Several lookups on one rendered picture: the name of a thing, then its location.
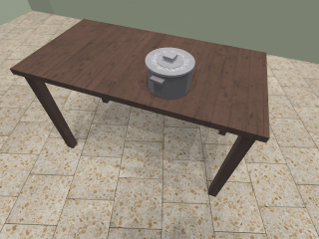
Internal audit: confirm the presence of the knob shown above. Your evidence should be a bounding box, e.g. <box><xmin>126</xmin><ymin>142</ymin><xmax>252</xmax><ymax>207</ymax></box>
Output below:
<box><xmin>162</xmin><ymin>51</ymin><xmax>178</xmax><ymax>62</ymax></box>

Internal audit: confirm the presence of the lid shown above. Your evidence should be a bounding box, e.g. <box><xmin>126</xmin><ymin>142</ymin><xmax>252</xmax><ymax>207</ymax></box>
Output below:
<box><xmin>145</xmin><ymin>47</ymin><xmax>195</xmax><ymax>78</ymax></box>

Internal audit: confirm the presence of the table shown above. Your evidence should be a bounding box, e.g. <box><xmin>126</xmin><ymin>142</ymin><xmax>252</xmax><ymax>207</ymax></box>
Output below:
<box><xmin>10</xmin><ymin>19</ymin><xmax>270</xmax><ymax>197</ymax></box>

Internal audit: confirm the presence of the pot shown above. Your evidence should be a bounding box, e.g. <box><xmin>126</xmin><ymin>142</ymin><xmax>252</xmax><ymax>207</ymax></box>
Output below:
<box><xmin>148</xmin><ymin>70</ymin><xmax>193</xmax><ymax>100</ymax></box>

